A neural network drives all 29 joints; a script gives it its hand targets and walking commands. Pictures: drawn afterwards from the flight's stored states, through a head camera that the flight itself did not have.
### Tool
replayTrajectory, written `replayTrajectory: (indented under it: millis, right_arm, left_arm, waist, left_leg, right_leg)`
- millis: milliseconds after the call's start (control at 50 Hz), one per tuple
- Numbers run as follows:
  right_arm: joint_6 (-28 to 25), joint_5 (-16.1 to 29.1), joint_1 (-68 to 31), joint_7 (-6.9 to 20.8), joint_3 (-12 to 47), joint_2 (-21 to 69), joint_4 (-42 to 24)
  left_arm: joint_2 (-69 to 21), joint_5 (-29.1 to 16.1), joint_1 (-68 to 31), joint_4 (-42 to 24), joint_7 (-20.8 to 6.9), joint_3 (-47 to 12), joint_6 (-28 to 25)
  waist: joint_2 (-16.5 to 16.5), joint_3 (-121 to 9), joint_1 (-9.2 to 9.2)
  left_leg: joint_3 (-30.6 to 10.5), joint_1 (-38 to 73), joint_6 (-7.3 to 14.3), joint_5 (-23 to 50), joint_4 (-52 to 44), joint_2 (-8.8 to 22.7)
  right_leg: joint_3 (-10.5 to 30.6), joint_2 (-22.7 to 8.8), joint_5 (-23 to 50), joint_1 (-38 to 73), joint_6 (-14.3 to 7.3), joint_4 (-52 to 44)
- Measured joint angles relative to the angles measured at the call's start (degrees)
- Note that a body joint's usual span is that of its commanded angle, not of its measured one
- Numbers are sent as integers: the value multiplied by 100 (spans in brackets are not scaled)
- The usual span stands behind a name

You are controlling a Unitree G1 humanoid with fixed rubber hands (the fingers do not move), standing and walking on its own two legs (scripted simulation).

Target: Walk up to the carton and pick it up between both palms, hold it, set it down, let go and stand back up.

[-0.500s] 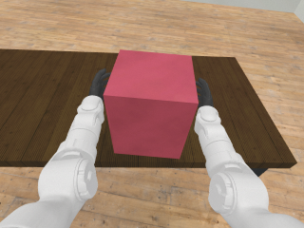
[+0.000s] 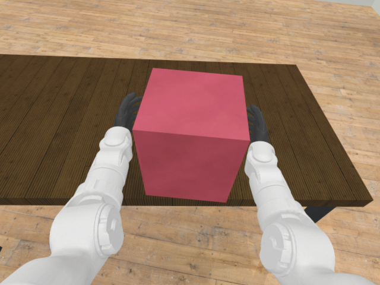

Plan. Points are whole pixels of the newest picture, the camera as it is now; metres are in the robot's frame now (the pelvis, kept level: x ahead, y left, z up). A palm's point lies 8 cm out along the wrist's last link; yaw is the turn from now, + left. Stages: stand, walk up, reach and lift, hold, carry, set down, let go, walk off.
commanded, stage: set down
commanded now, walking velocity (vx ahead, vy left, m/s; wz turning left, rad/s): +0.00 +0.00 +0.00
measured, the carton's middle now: (191, 138) +0.44 -0.02 +0.04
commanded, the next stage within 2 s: none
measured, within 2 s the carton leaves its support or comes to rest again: neither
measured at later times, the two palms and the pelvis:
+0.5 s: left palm (124, 128) +0.43 +0.14 +0.09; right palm (258, 142) +0.39 -0.16 +0.08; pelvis +0.00 +0.00 +0.00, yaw +0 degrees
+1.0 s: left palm (125, 126) +0.44 +0.13 +0.09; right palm (255, 153) +0.38 -0.16 +0.05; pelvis +0.00 +0.00 +0.00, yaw +0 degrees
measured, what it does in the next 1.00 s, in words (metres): stands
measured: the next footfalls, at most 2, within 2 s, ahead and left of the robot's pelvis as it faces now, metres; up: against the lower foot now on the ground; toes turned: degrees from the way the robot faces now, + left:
none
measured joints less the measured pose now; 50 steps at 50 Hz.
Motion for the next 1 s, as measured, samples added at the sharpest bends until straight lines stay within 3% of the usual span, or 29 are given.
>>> replayTrajectory:
  millis: [740,860,1000]
  right_arm:
    - [-599,-560,76,237,-599,155,10]
    - [-827,-312,76,161,-601,156,172]
    - [-821,499,77,87,-601,155,682]
  left_arm:
    - [-43,406,48,51,-169,258,-472]
    - [-43,406,17,58,-116,255,-490]
    - [79,346,-83,247,150,-149,-489]
  waist:
    - [-1,95,0]
    - [-2,145,0]
    - [-5,158,0]
  left_leg:
    - [0,0,0,-5,0,0]
    - [0,0,1,-5,0,0]
    - [0,1,1,-53,61,0]
  right_leg:
    - [-7,-2,-8,0,0,1]
    - [-9,-2,-10,-1,0,4]
    - [-13,-2,-104,-40,0,151]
